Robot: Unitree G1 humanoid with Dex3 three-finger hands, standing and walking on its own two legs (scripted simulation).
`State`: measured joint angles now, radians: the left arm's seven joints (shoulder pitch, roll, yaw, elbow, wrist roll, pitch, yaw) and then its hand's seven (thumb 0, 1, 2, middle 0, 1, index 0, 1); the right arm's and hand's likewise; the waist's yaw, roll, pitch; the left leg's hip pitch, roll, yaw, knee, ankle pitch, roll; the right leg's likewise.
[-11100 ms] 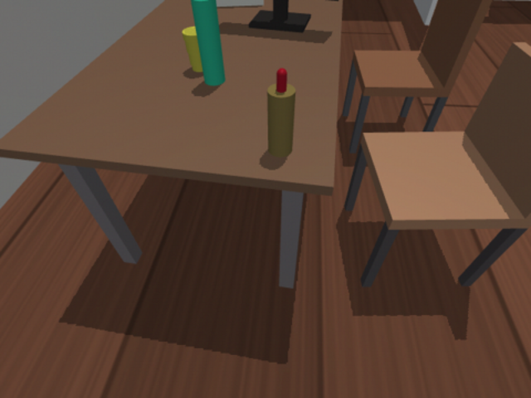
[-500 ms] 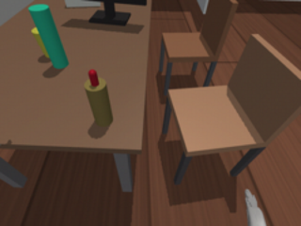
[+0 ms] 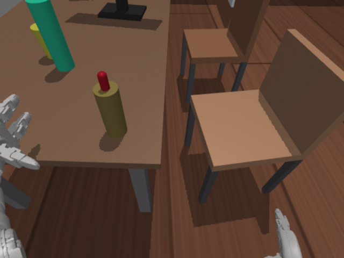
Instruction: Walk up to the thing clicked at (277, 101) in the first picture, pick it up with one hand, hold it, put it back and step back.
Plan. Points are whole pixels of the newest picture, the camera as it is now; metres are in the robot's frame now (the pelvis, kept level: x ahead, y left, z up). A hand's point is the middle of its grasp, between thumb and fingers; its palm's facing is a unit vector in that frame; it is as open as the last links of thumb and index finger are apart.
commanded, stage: close in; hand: left
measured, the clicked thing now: (110, 105) +0.48 +0.19 +0.07
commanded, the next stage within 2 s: rest palm in 0.76 s
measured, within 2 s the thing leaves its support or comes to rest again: neither
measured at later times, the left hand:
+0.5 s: hand (92, 137) +0.40 +0.23 +0.03, palm faces +0.13 -0.99 +0.04, open 17.6 cm
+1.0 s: hand (109, 137) +0.40 +0.19 +0.03, palm faces +0.14 -0.99 +0.03, open 17.7 cm
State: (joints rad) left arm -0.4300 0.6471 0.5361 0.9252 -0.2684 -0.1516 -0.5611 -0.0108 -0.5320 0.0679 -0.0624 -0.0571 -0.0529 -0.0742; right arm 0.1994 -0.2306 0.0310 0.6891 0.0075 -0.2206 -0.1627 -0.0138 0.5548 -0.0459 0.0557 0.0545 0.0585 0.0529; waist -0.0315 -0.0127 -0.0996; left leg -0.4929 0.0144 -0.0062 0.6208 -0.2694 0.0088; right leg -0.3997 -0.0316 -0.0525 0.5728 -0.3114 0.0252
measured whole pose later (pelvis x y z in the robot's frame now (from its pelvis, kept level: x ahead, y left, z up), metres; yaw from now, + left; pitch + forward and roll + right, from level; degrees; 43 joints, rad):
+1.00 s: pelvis +0.00 -0.01 -0.04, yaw -2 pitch +12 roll -1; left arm -0.39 0.30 0.34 0.69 -0.19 -0.32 -0.12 -0.01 -0.61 0.01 -0.07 0.00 -0.07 -0.01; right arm 0.39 -0.24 -0.06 0.21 0.00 -0.03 -0.02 -0.01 0.52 -0.06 0.05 0.05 0.06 0.05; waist -0.07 -0.01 -0.11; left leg -0.71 0.05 0.01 0.91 -0.41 -0.01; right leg -0.65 -0.01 -0.02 0.90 -0.46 0.01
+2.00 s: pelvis +0.00 +0.00 -0.04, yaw -3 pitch +15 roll -2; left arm -0.51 0.35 0.36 0.74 -0.17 -0.30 -0.09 -0.04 -0.40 0.69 -0.84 -0.91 -0.97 -1.00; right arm 0.38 -0.24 -0.06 0.19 0.00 0.04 0.01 -0.01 0.51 -0.06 0.05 0.05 0.06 0.05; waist -0.08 0.00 -0.13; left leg -0.77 0.05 0.02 0.94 -0.43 0.01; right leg -0.70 -0.01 -0.01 0.90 -0.46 0.02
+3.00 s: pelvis -0.01 -0.01 -0.02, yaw -3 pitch +7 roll -1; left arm -0.52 0.33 0.29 0.65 -0.15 -0.09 -0.02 -0.06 -0.61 0.87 -0.82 -1.22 -0.96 -1.30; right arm 0.33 -0.24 -0.06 0.37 0.04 -0.02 -0.07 -0.01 0.54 -0.05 0.05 0.05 0.06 0.05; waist -0.05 0.02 -0.09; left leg -0.55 0.04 0.03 0.77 -0.35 0.00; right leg -0.49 -0.01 0.00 0.76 -0.39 0.02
